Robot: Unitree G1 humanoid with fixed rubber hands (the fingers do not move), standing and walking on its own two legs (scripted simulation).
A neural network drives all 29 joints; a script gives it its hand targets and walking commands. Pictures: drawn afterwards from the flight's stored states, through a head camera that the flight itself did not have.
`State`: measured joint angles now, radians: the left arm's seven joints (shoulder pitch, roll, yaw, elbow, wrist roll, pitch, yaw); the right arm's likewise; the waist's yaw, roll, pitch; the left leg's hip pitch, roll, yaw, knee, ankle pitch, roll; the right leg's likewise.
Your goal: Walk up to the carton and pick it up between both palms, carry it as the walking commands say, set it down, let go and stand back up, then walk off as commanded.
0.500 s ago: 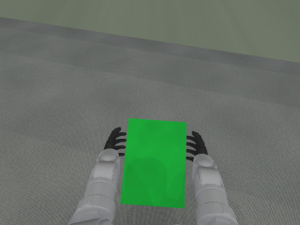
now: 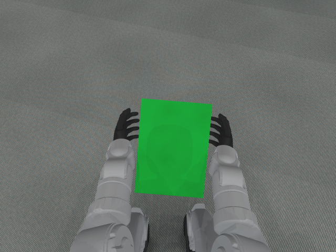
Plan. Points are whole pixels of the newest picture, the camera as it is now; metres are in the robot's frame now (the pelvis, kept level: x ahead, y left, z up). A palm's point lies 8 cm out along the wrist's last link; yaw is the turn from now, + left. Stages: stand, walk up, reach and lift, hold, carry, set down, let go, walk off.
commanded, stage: set down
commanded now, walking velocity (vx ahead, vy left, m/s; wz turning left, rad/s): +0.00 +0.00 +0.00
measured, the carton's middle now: (171, 142) +0.41 -0.01 -0.13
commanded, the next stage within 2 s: none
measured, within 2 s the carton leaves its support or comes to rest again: neither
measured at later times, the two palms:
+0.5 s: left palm (130, 141) +0.42 +0.11 -0.13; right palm (214, 148) +0.40 -0.14 -0.14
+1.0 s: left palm (136, 143) +0.44 +0.11 -0.22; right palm (209, 148) +0.42 -0.14 -0.22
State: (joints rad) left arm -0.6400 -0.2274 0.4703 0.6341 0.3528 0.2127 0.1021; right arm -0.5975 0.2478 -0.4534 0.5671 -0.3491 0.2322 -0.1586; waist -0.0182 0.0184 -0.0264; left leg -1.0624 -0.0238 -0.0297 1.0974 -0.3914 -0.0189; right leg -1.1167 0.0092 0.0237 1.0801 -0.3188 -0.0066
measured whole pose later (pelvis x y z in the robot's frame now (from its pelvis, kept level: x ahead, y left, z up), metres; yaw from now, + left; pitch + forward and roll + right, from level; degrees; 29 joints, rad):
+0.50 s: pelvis +0.01 +0.01 -0.07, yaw +0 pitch +34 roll +1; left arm -0.70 -0.19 0.39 0.68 0.24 0.16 0.20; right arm -0.66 0.19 -0.42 0.61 -0.27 0.19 -0.19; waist -0.03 0.03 -0.17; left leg -1.49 -0.04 -0.02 1.41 -0.50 -0.01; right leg -1.55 0.01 0.04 1.38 -0.42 0.02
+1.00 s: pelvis -0.01 +0.02 -0.15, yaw +2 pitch +37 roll +1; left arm -0.91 -0.13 0.39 0.78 0.22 0.19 0.24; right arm -0.86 0.12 -0.46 0.68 -0.25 0.22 -0.18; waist -0.06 0.04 -0.13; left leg -1.78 -0.08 -0.03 1.68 -0.55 -0.01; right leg -1.83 0.03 0.06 1.65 -0.47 0.04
